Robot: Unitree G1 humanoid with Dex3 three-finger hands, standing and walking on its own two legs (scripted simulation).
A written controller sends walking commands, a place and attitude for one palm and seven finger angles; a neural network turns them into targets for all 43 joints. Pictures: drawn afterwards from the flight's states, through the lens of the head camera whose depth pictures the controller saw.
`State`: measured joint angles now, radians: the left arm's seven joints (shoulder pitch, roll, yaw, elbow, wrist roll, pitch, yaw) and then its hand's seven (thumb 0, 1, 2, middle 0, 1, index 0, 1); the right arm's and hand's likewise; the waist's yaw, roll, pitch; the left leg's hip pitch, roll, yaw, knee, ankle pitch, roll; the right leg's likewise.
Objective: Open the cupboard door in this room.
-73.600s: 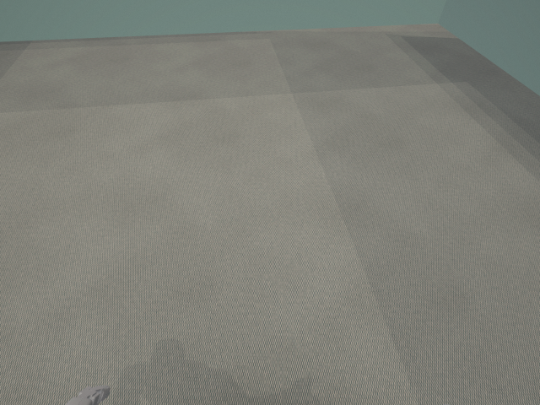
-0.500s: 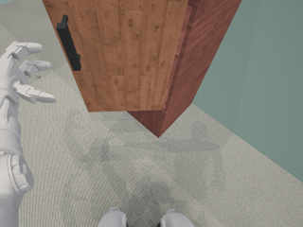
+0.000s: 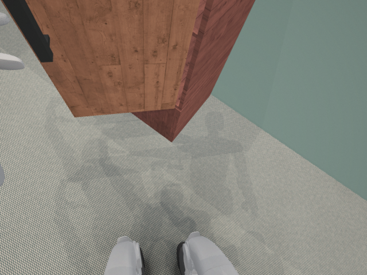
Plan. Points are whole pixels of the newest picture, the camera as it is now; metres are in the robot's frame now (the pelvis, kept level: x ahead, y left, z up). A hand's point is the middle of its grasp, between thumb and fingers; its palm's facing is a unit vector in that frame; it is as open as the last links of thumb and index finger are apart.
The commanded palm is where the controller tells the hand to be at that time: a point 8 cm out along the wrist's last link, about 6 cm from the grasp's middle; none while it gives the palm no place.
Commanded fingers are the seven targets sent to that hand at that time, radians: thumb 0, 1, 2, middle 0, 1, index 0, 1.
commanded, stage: move the hooked fingers beside the handle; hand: left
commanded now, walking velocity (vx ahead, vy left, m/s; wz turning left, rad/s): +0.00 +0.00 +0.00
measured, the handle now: (31, 20) +0.60 +0.22 +0.10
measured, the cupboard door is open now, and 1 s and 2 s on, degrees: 46 46 45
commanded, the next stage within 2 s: slide the fingers in behind the handle in 0.80 s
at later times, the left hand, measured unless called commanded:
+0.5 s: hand out of the picture +0.54 +0.28 +0.10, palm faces +0.05 -1.00 -0.01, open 14.0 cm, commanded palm +0.53 +0.31 +0.10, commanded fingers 0.00 -0.50 0.30 -0.30 -1.20 -0.30 -1.20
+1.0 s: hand out of the picture +0.55 +0.26 +0.11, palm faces +0.05 -1.00 +0.01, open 14.0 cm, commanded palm +0.54 +0.29 +0.10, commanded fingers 0.00 -0.50 0.30 -0.30 -1.20 -0.30 -1.20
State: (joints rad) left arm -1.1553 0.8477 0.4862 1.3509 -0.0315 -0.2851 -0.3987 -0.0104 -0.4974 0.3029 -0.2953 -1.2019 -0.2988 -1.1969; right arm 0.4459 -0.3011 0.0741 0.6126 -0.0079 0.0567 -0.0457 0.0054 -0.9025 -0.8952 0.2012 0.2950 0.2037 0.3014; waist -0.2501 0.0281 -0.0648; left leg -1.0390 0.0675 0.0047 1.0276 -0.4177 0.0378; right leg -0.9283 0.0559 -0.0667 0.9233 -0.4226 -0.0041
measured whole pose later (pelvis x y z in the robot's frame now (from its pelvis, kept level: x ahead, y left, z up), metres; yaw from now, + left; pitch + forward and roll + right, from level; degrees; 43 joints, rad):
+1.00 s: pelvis +0.01 +0.00 +0.00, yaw +0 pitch +24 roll -6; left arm -1.10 0.79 0.48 1.32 -0.06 -0.29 -0.38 -0.01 -0.50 0.30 -0.29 -1.20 -0.30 -1.20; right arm 0.45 -0.28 0.08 0.62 -0.01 0.09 -0.02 0.00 -0.90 -0.90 0.20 0.30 0.20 0.30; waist -0.24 0.03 -0.08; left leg -1.02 0.07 0.00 1.03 -0.43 0.04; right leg -0.90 0.06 -0.07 0.91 -0.43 0.00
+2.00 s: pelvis +0.01 -0.01 +0.00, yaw +1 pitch +24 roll -5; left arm -1.08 0.60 0.42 1.27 -0.05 -0.31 -0.21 -0.01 -0.50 0.30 -0.30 -1.20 -0.30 -1.22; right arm 0.45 -0.27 0.05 0.64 -0.03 0.06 0.02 0.00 -0.90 -0.90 0.20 0.29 0.20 0.30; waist -0.23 0.04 -0.10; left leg -1.00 0.06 0.00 1.02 -0.44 0.03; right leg -0.89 0.06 -0.07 0.92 -0.45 -0.01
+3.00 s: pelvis +0.01 +0.00 +0.00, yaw +0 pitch +23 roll -4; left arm -1.05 0.58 0.41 1.25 -0.05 -0.34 -0.20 0.00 0.15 0.58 -0.34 -1.27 -0.35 -1.27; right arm 0.44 -0.27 0.04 0.63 -0.03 0.06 0.02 0.00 -0.90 -0.90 0.20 0.29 0.20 0.30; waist -0.22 0.04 -0.10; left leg -0.99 0.06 0.01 1.02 -0.44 0.03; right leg -0.89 0.05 -0.06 0.93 -0.45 -0.01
